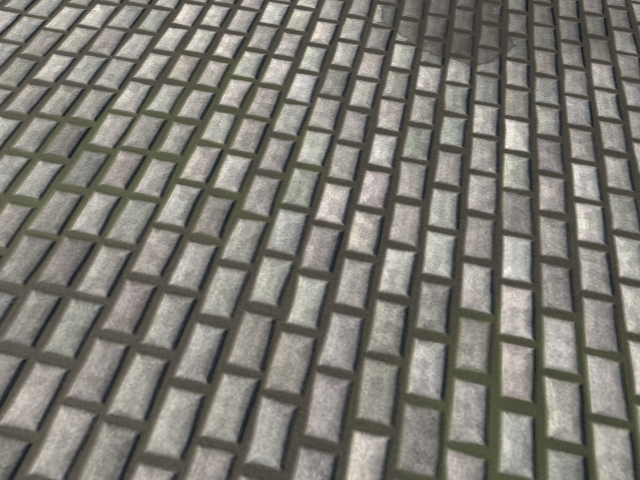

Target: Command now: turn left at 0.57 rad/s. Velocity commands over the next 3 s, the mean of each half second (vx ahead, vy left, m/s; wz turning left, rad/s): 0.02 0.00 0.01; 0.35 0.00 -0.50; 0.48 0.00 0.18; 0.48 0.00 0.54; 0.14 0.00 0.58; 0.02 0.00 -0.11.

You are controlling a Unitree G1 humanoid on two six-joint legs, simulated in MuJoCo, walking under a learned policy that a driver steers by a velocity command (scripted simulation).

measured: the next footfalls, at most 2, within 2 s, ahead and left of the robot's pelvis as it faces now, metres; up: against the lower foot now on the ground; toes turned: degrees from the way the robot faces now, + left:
right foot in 0.22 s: +0.04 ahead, -0.12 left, +0.00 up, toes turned +5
left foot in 0.60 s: +0.01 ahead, +0.08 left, +0.00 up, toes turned -12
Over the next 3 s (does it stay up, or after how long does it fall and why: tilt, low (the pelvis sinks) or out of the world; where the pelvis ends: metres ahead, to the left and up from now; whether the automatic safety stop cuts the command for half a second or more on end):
stays up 0.75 -0.24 -0.02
